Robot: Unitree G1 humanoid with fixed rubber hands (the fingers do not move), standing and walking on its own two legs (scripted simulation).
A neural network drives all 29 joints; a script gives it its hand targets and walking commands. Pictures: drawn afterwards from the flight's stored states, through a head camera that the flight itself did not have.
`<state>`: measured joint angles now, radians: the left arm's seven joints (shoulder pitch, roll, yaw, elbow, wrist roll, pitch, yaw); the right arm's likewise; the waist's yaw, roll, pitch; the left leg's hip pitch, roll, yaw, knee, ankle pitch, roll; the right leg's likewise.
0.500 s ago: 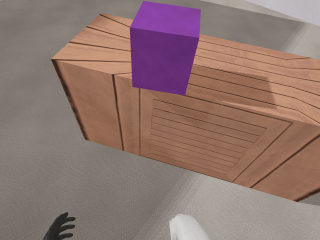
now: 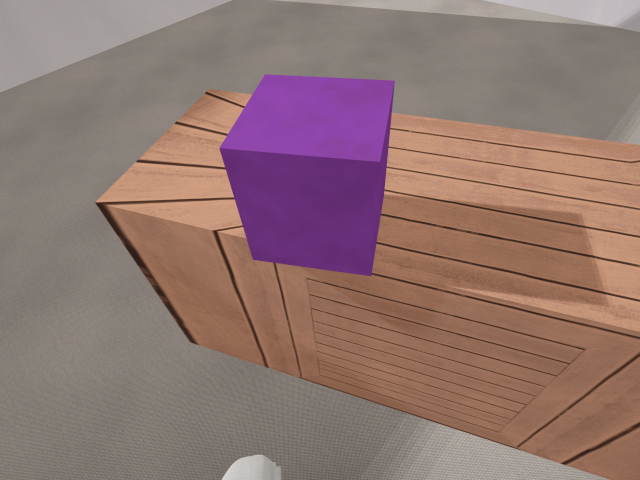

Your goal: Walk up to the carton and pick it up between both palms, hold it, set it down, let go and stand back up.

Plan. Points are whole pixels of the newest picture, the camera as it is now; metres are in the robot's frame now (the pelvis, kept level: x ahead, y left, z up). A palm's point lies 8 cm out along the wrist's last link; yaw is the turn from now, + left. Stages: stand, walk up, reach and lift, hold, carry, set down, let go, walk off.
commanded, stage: walk up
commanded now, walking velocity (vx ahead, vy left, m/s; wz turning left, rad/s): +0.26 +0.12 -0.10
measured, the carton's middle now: (318, 176) +0.58 +0.02 +0.03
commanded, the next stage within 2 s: none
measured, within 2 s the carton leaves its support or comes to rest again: neither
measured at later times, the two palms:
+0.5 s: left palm out of the picture +0.10 +0.30 -0.16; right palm out of the picture +0.10 -0.19 -0.11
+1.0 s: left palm out of the picture +0.11 +0.18 -0.13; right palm out of the picture +0.05 -0.28 -0.15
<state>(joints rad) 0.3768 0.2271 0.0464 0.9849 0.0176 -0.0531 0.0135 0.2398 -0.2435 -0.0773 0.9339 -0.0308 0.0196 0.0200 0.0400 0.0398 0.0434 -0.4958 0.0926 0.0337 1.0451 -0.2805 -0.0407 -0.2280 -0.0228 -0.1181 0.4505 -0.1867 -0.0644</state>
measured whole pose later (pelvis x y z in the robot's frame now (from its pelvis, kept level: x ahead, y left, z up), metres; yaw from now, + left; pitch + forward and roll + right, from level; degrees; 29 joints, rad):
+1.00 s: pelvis +0.05 -0.04 +0.00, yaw +1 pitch -1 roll -1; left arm 0.21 0.13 0.01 1.01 0.02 -0.01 0.03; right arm 0.32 -0.19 -0.05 1.04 -0.02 0.04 -0.02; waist -0.01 0.05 -0.01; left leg -0.27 0.05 0.02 0.64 -0.35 -0.01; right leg -0.21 0.01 -0.09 0.43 -0.21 -0.04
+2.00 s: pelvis +0.08 +0.00 -0.01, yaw -3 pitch -2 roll +2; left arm 0.26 0.14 0.02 1.09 0.03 0.02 0.04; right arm 0.35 -0.12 -0.03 1.06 -0.03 0.00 -0.06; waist 0.02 -0.02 0.02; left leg -0.09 -0.07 0.15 0.47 -0.36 0.07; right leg -0.23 -0.10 -0.06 0.61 -0.33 0.03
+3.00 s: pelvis +0.13 +0.13 -0.01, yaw -8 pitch +0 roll +0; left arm 0.35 0.23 0.09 1.06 0.04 0.01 0.04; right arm 0.25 -0.26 -0.09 0.95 -0.02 0.01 0.00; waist 0.03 -0.01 0.03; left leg -0.32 0.08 0.01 0.66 -0.34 -0.07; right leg -0.18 -0.05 0.06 0.47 -0.29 0.07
